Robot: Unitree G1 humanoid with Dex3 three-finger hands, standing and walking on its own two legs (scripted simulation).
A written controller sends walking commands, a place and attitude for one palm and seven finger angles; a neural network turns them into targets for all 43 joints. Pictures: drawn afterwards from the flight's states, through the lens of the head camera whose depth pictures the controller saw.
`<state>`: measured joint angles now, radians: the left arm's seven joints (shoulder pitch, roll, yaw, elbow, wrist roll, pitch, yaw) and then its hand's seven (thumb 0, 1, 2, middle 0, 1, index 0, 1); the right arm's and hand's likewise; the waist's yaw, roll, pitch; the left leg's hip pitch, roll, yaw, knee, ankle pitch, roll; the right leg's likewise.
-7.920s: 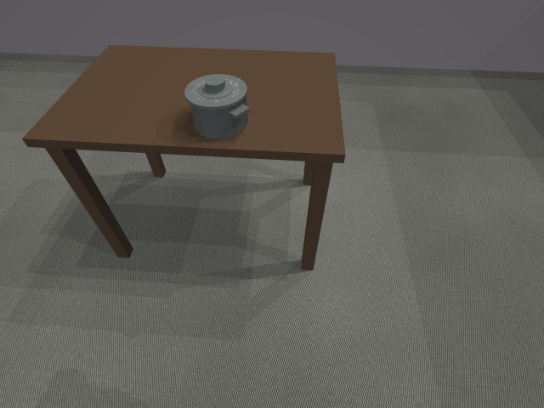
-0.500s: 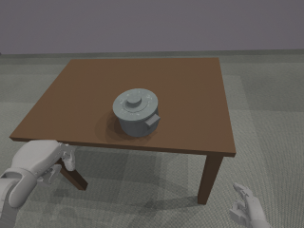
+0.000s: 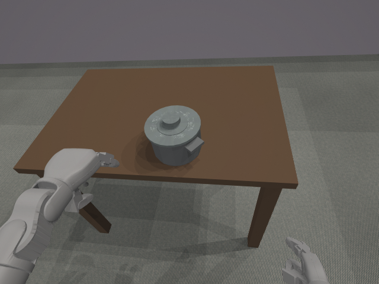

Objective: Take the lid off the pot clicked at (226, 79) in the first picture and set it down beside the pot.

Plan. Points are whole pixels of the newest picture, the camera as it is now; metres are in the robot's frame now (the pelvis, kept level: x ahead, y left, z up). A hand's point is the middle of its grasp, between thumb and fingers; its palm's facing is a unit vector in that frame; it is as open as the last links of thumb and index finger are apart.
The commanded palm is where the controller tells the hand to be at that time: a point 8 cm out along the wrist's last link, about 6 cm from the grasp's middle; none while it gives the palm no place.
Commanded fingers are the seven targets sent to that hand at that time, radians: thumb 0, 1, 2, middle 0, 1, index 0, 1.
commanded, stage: reach forward and open the fingers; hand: left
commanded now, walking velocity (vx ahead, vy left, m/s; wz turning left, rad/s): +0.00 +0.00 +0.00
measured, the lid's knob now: (171, 119) +0.54 +0.11 +0.02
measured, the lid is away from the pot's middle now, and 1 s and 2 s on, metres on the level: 0.00 0.00 0.00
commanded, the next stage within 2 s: move the open hand above the knob in 0.04 s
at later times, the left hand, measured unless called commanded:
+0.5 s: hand (111, 162) +0.34 +0.21 +0.08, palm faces -0.30 -0.07 -0.95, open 10.0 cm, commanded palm +0.33 +0.21 +0.16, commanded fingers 0.00 -0.25 1.34 -0.83 -0.08 -0.83 -0.08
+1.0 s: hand (132, 133) +0.41 +0.18 +0.10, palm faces -0.25 -0.05 -0.97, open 10.0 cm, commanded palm +0.40 +0.17 +0.16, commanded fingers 0.00 -0.25 1.34 -0.83 -0.08 -0.83 -0.08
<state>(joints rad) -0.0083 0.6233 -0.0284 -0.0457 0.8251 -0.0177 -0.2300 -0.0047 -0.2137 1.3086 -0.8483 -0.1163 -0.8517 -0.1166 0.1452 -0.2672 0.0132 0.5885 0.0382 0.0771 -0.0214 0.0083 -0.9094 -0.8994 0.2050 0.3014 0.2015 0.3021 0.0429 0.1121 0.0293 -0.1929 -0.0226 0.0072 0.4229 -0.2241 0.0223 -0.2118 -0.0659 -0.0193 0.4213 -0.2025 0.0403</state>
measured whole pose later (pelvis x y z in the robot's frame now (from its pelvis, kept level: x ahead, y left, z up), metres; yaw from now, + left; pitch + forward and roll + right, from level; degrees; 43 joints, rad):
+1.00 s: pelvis +0.02 -0.01 +0.00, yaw +0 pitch +4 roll +1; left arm -0.54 0.50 -0.21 0.37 0.84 0.16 -0.27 0.00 -0.24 1.34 -0.84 -0.09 -0.84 -0.09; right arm 0.17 -0.29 0.00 0.61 0.08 0.13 0.01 0.01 -0.91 -0.90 0.20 0.30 0.20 0.30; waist -0.01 0.10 -0.02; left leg -0.26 -0.02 0.00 0.45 -0.26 0.00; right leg -0.29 -0.06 -0.03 0.49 -0.26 0.03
